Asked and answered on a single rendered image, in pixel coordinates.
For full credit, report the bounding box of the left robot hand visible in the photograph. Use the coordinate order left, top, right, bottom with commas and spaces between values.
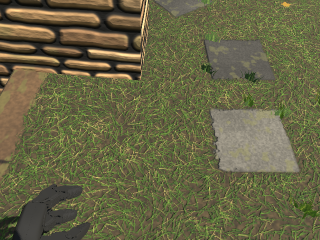
12, 184, 91, 240

